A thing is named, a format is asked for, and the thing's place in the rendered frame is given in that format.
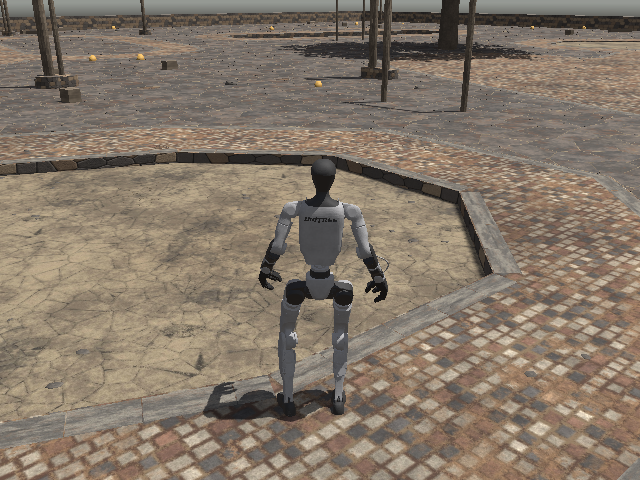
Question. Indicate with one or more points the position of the robot left upper arm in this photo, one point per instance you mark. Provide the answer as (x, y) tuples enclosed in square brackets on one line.
[(290, 210)]

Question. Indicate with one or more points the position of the robot right upper arm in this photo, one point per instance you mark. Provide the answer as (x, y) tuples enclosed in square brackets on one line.
[(353, 213)]

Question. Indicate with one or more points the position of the left robot forearm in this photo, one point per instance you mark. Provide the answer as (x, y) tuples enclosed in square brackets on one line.
[(269, 260)]

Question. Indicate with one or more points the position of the robot right hand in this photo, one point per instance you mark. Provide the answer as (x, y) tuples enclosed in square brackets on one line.
[(383, 287)]

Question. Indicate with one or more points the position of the right robot shin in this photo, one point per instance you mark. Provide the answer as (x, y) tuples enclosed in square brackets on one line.
[(340, 367)]

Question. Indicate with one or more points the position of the right robot thigh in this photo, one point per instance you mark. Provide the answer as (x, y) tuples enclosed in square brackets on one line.
[(342, 304)]

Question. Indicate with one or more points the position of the right robot forearm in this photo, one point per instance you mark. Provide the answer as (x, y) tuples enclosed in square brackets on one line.
[(373, 267)]

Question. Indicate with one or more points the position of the robot left hand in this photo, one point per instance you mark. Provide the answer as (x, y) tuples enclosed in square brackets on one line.
[(273, 276)]

